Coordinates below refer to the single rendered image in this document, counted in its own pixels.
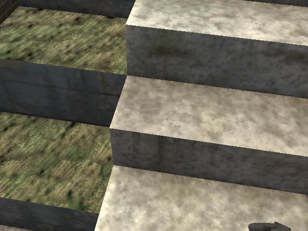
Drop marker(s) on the robot right hand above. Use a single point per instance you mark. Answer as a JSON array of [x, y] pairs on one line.
[[267, 226]]

